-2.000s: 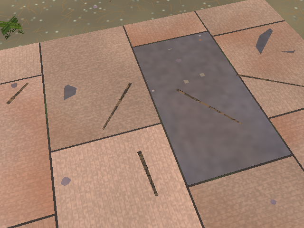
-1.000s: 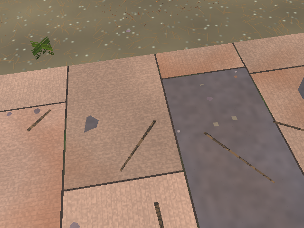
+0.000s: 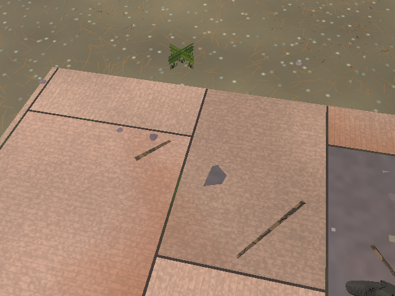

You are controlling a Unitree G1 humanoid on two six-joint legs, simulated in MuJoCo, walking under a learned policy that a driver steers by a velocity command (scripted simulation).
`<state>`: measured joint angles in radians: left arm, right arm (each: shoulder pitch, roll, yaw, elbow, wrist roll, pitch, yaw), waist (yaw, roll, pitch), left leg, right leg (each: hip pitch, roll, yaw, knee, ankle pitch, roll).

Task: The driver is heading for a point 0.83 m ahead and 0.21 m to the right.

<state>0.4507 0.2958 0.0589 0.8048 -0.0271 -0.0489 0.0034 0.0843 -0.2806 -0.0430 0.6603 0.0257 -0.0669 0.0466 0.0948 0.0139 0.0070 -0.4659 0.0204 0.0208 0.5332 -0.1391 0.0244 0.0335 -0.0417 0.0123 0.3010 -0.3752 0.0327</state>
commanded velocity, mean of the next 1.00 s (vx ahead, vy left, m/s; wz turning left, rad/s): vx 0.49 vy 0.00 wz -0.27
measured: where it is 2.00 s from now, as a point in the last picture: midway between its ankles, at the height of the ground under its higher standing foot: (262, 197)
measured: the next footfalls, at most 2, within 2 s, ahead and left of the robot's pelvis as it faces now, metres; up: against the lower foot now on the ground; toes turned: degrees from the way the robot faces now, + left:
left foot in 0.02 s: +0.14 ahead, +0.12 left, +0.00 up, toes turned +1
right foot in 0.56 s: +0.48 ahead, -0.10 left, +0.00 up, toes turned -5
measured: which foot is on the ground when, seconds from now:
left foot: up 0.00-0.00, down 0.02-0.56, up 0.58-1.00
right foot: down 0.00-0.02, up 0.04-0.54, down 0.56-1.00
